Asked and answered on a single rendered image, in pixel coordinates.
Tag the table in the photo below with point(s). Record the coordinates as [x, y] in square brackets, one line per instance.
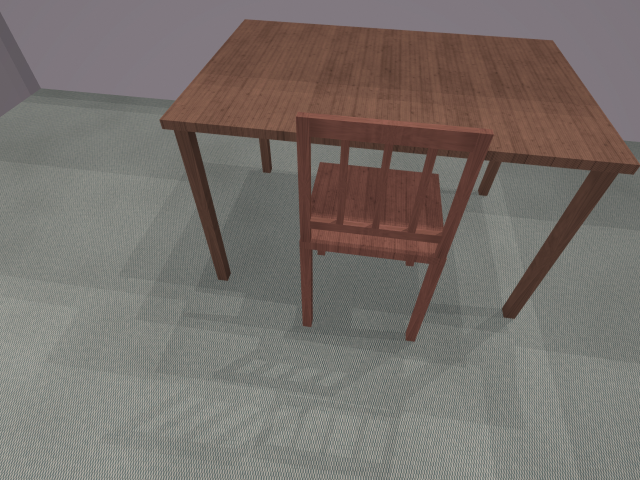
[525, 90]

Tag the chair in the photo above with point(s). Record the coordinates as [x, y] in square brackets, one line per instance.
[381, 212]

